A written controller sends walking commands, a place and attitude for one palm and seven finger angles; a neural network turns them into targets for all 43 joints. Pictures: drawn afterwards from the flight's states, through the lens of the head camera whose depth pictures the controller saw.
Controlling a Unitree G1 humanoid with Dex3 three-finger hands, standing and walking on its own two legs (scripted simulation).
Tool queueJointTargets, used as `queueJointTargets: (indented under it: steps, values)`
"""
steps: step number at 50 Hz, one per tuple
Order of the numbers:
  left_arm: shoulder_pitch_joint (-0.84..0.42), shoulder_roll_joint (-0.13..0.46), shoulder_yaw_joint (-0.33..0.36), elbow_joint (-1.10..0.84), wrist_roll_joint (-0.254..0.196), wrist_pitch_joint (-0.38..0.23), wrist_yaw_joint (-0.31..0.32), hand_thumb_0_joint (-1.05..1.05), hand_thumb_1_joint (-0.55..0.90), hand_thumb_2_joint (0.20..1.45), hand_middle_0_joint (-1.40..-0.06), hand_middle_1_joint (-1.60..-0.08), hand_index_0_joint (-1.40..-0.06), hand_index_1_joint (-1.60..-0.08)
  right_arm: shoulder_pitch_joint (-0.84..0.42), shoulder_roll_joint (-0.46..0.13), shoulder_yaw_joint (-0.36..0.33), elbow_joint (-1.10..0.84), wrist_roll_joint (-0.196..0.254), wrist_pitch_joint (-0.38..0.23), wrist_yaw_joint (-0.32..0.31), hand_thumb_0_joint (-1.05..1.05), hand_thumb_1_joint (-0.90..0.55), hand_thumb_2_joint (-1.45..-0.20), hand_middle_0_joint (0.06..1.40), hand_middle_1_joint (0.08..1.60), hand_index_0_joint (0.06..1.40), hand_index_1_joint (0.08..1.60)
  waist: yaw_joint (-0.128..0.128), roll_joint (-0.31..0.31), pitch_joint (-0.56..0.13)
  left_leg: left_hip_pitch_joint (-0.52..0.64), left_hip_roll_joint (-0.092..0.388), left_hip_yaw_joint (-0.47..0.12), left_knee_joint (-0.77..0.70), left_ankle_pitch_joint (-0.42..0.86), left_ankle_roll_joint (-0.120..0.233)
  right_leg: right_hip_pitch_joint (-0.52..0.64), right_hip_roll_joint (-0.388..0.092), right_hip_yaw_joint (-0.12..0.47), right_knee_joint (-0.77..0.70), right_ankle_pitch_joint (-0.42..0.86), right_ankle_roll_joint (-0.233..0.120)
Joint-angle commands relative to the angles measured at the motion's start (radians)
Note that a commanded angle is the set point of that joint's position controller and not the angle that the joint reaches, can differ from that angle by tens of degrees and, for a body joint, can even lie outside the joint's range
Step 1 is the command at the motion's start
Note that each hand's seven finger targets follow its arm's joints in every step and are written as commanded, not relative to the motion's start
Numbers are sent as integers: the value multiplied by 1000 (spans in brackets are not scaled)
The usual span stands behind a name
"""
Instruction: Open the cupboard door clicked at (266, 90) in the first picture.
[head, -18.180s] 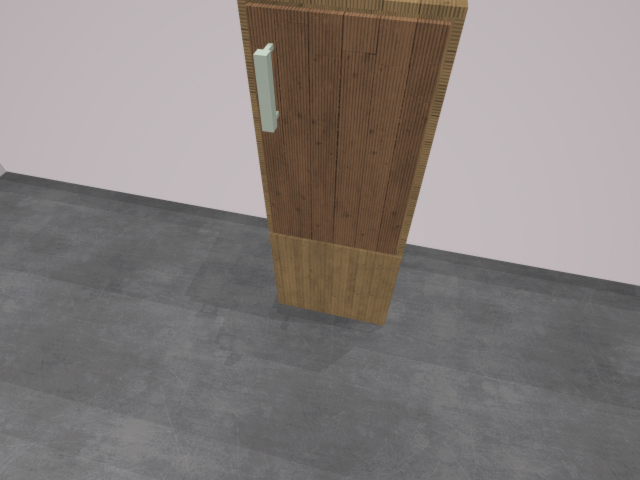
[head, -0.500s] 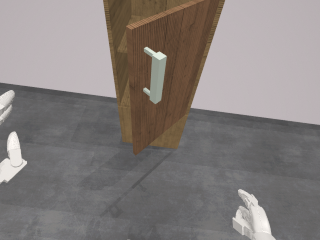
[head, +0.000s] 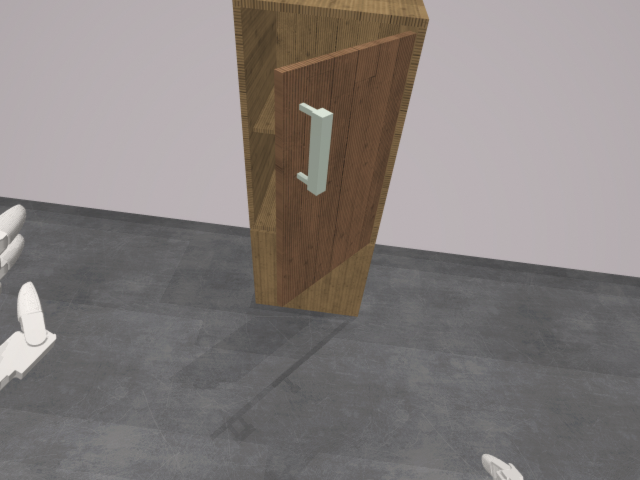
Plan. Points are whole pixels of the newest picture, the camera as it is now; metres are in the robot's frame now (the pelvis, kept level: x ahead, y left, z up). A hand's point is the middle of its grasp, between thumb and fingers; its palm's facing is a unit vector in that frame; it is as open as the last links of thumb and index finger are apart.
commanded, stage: stop stepping back and stand still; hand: left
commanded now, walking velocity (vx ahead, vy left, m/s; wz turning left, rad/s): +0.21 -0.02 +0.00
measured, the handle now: (310, 149) +0.62 +0.07 +0.11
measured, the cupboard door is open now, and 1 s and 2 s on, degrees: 51 51 51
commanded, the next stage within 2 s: let the arm hang, fingers relaxed in 0.46 s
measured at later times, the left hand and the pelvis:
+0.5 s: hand (37, 370) +0.16 +0.26 +0.17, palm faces +0.45 -0.76 -0.47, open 7.4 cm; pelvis -0.03 -0.01 +0.01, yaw +0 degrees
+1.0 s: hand out of the picture -0.06 +0.19 -0.17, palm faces +0.08 -0.97 -0.21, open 7.1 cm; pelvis -0.04 +0.01 +0.01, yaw +3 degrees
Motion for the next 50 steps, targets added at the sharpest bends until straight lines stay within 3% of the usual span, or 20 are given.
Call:
queueJointTargets:
  steps: [1, 3, 4, 6, 9, 13, 14, 15, 16, 17, 21, 25, 27, 28, 31, 34, 36, 39, 41, 50]
  values:
    - [-146, 182, 110, -151, 9, -57, 35, 0, 900, 900, -200, -300, -200, -300, -153, -126, -53, -181, -2, -102, -41, 0, -900, -900, 200, 300, 200, 300, -27, 80, 91, 248, 34, 3, -327, 15, 51, -192, -162, 89, -37, 84, -63]
    - [-158, 197, 130, -226, 8, -73, 38, 0, 900, 900, -200, -300, -200, -300, -139, -153, -63, -212, 5, -113, -37, 0, -900, -900, 200, 300, 200, 300, -19, 202, 16, 348, 167, -185, -325, 311, 108, -225, -34, 12, 159, 195, 0]
    - [-156, 222, 146, -271, 5, -84, 34, 0, 900, 900, -200, -300, -200, -300, -106, -122, -47, -185, -10, -122, -29, 0, -900, -900, 200, 300, 200, 300, -46, 324, -18, 410, 208, -321, -398, 422, 117, -310, 8, -52, 298, 20, 16]
    - [-145, 227, 150, -299, 8, -95, 31, 0, 900, 900, -200, -300, -200, -300, -118, -114, -55, -175, -25, -151, -11, 0, -900, -900, 200, 300, 200, 300, -30, 250, 5, 317, 294, -421, -499, 274, 162, -312, -10, 29, 458, -186, 15]
    - [14, 173, 142, -234, 3, -66, 35, 0, 900, 900, -200, -300, -200, -300, -122, -121, -56, -174, -9, -151, 11, 0, -900, -900, 200, 300, 200, 300, -26, 213, 5, 218, 230, -220, -490, 178, 136, -199, -17, -14, 314, -61, 26]
    - [54, 180, 168, -146, 6, -59, 39, 0, 900, 900, -200, -300, -200, -300, -154, -119, -50, -206, -13, -104, 5, 0, -900, -900, 200, 300, 200, 300, -23, 244, 66, -74, 171, -118, -548, -340, 75, 72, 4, -89, 82, -32, -1]
    - [40, 178, 162, -132, 10, -59, 36, 0, 900, 900, -200, -300, -200, -300, -160, -120, -56, -212, -13, -89, 1, 0, -900, -900, 200, 300, 200, 300, -24, 177, 80, -97, 125, -75, -457, -334, 55, 84, -12, -51, -3, -39, -15]
    - [23, 190, 166, -111, 11, -58, 33, 0, 900, 900, -200, -300, -200, -300, -160, -115, -63, -218, -13, -76, 0, 0, -900, -900, 200, 300, 200, 300, -25, 38, 94, -105, 54, -30, -262, -279, 32, 25, -86, 108, -125, -125, -64]
    - [18, 217, 186, -103, 7, -56, 30, 0, 900, 900, -200, -300, -200, -300, -158, -107, -65, -217, -17, -67, 2, 0, -900, -900, 200, 300, 200, 300, -21, -109, 79, -80, -4, 3, 2, -172, 14, -93, -266, 378, -280, -264, -141]
    - [-61, 209, 166, -138, -3, -62, 29, 0, 900, 900, -200, -300, -200, -300, -158, -99, -62, -207, -11, -76, 3, 0, -900, -900, 200, 300, 200, 300, -11, -192, 79, -110, -17, -20, 208, -164, 8, -138, -358, 509, -324, -275, -187]
    - [-136, 168, 127, -104, 13, -86, 23, 0, 900, 900, -200, -300, -200, -300, -149, -100, -54, -177, -7, -87, -3, 0, -900, -900, 200, 300, 200, 300, -40, -63, 75, -5, 37, -25, 135, -56, 5, -182, -282, 230, -233, -7, -139]
    - [-118, 153, 113, -124, 21, -83, 43, 0, 900, 900, -200, -300, -200, -300, -152, -99, -51, -180, -15, -105, -18, 0, -900, -900, 200, 300, 200, 300, -16, -41, 49, 179, -3, 48, -230, 17, 32, -126, -224, 163, -172, 77, -96]
    - [-111, 158, 115, -172, 15, -86, 45, 0, 900, 900, -200, -300, -200, -300, -149, -118, -62, -192, -12, -108, -18, 0, -900, -900, 200, 300, 200, 300, -12, 54, 36, 258, 44, -20, -359, 102, 45, -100, -165, 124, -86, 151, -40]
    - [-102, -41, -281, 628, 105, 90, -109, 0, 900, 900, -200, -300, -200, -300, -104, -305, -120, 45, -27, -106, 90, 0, -900, -900, 200, 300, 200, 300, -73, 149, 77, 199, 148, -154, -173, 463, 85, -274, -172, -12, 177, 397, -18]
    - [-152, -116, -290, 701, 77, 188, -129, 0, 900, 900, -200, -300, -200, -300, -91, -184, -77, -22, -31, 16, 77, 0, -900, -900, 200, 300, 200, 300, -19, 104, -6, 66, 209, -276, -284, 514, 161, -173, -43, -5, 277, 13, 3]
    - [-193, -52, -298, 900, 78, 176, -129, 0, 900, 900, -200, -300, -200, -300, -129, -189, -63, 7, -33, 33, 69, 0, -900, -900, 200, 300, 200, 300, 13, -110, -41, 64, 118, -168, -219, 432, 87, -13, -102, 52, 90, 311, -15]
    - [-266, 2, -310, 1041, 74, 170, -127, 0, 900, 900, -200, -300, -200, -300, -114, -161, -62, 52, -25, 61, 70, 0, -900, -900, 200, 300, 200, 300, -19, -203, -6, 130, 14, -57, -164, 193, 21, -57, -225, 143, -32, 472, -83]
    - [-341, -31, -351, 1222, 57, 176, -120, 0, 900, 900, -200, -300, -200, -300, -90, -105, -42, 154, -28, 89, 73, 0, -900, -900, 200, 300, 200, 300, -47, 46, 69, 238, 37, -58, -258, 200, 12, -157, -185, 107, -59, 302, -75]
    - [-318, -55, -365, 1324, 52, 180, -118, 0, 900, 900, -200, -300, -200, -300, -99, -113, -33, 200, -26, 90, 69, 0, -900, -900, 200, 300, 200, 300, -24, 145, 87, 207, 79, -114, -348, 214, 27, -108, -120, 70, -65, 182, -35]
    - [-250, -116, -368, 1564, 47, 172, -112, 0, 900, 900, -200, -300, -200, -300, -3, -71, -41, 359, -20, 91, 52, 0, -900, -900, 200, 300, 200, 300, -23, 77, 88, 244, 86, -105, -399, 146, 33, -65, -124, 46, -147, 154, -46]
